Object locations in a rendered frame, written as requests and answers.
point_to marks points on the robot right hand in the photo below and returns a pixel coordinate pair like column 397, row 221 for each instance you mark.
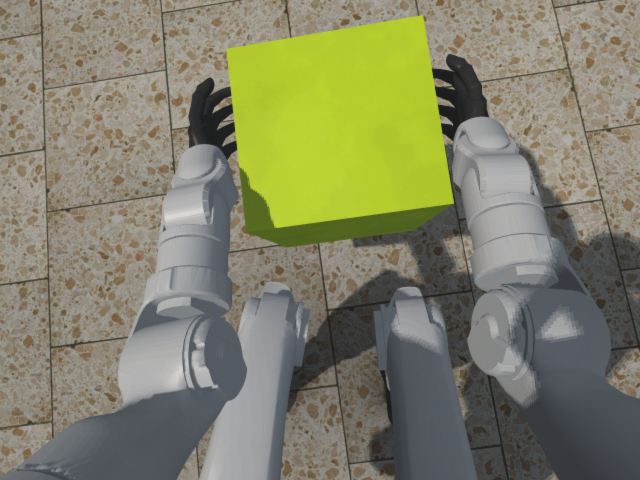
column 467, row 97

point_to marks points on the left robot thigh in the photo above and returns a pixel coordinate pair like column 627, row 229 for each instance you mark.
column 248, row 435

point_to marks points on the right robot forearm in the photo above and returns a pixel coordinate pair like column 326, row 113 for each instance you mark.
column 511, row 239

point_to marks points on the left robot forearm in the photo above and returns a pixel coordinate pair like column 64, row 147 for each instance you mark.
column 191, row 276

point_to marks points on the carton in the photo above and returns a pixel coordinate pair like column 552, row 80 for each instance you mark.
column 339, row 134

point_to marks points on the robot right upper arm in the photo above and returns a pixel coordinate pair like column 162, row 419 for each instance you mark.
column 549, row 349

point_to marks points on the robot right shin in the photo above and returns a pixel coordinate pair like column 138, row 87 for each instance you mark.
column 433, row 311

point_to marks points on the robot left hand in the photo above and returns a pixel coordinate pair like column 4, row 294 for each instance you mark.
column 204, row 123

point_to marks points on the robot left upper arm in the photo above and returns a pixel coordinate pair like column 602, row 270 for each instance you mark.
column 175, row 378

